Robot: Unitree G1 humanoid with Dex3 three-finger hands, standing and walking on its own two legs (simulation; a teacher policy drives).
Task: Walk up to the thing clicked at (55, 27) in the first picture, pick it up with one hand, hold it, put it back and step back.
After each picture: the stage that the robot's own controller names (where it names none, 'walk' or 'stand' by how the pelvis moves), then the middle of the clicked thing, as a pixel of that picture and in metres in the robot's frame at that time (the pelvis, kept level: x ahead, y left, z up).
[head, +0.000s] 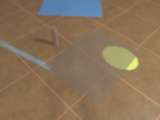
stand; (55, 36) +1.45 +0.28 -0.66
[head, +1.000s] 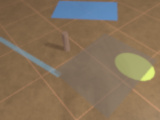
walk; (65, 41) +1.35 +0.26 -0.65
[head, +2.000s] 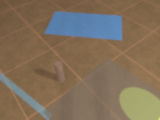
walk; (59, 71) +0.88 +0.24 -0.65
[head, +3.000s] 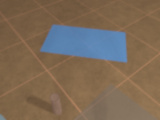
walk; (56, 104) +0.57 +0.21 -0.64
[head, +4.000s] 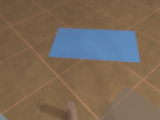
walk; (72, 112) +0.51 +0.10 -0.61
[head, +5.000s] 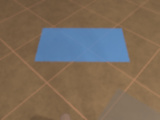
stand; out of the picture +0.38 +0.12 -0.64
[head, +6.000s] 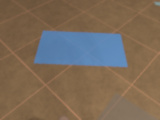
stand; out of the picture +0.39 +0.10 -0.65
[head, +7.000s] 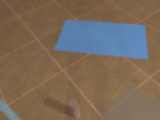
walk; (74, 108) +0.48 +0.13 -0.63
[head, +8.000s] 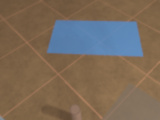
stand; (76, 115) +0.41 +0.08 -0.63
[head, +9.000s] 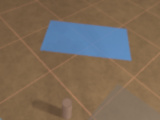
walk; (67, 109) +0.49 +0.05 -0.63
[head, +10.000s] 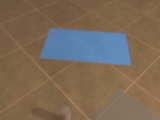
stand; (66, 116) +0.47 +0.10 -0.64
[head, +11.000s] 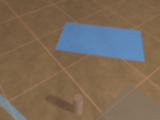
stand; (78, 104) +0.55 +0.04 -0.63
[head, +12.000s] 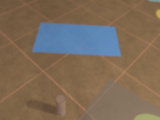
stand; (61, 106) +0.54 +0.12 -0.64
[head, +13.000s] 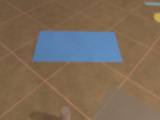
stand; (65, 117) +0.48 +0.09 -0.65
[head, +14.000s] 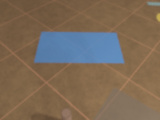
stand; (67, 119) +0.46 +0.09 -0.66
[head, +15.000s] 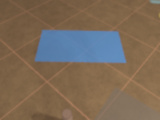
stand; (67, 119) +0.45 +0.09 -0.66
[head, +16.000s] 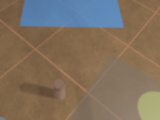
go down; (59, 89) +0.48 +0.11 -0.53
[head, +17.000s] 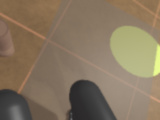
go down; (2, 41) +0.51 +0.22 -0.27
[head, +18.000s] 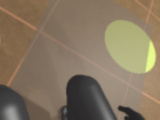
close in; out of the picture +0.50 +0.24 -0.24
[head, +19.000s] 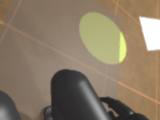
close; out of the picture +0.48 +0.28 -0.19
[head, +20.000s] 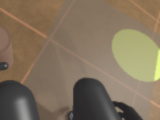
lift; out of the picture +0.39 +0.24 -0.10
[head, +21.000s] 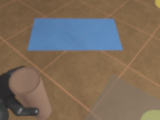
hold; (35, 98) +0.28 +0.15 +0.04
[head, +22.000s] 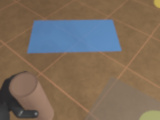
hold; (36, 102) +0.28 +0.15 +0.01
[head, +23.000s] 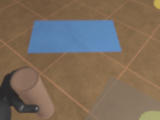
hold; (37, 97) +0.30 +0.15 +0.01
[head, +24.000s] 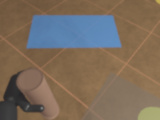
crouch; (42, 98) +0.30 +0.13 -0.01
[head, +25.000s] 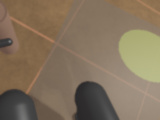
crouch; (2, 32) +0.49 +0.19 -0.07
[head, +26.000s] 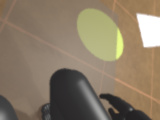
lower; out of the picture +0.45 +0.30 -0.20
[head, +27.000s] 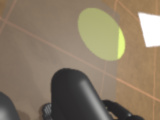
lower; out of the picture +0.45 +0.30 -0.20
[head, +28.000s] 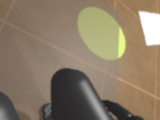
lower; out of the picture +0.45 +0.31 -0.19
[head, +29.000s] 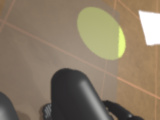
lower; out of the picture +0.44 +0.31 -0.19
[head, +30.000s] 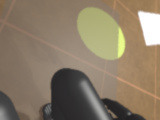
loosen; out of the picture +0.44 +0.31 -0.19
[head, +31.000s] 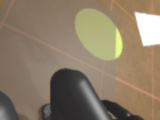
withdraw; out of the picture +0.45 +0.31 -0.19
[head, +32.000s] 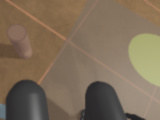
walk; (21, 44) +0.50 +0.24 -0.28
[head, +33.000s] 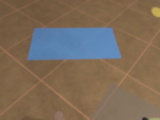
stand; out of the picture +0.42 +0.12 -0.59
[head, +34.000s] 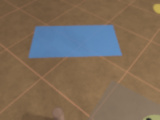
stand; (59, 119) +0.44 +0.14 -0.60
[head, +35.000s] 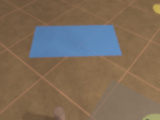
stand; (60, 118) +0.45 +0.14 -0.60
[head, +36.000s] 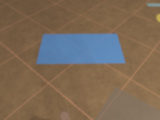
stand; out of the picture +0.46 +0.12 -0.65
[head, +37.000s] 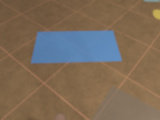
stand; out of the picture +0.42 +0.14 -0.66
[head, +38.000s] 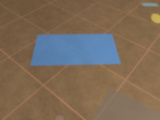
walk; out of the picture +0.43 +0.14 -0.66
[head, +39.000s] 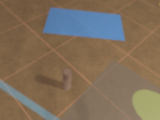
walk; (67, 79) +0.74 +0.05 -0.64
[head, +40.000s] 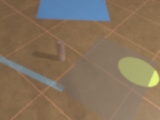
stand; (61, 51) +1.08 +0.14 -0.64
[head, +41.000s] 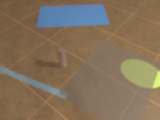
stand; (62, 58) +1.05 +0.16 -0.65
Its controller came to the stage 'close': yes
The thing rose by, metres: 0.66
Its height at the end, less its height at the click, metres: +0.00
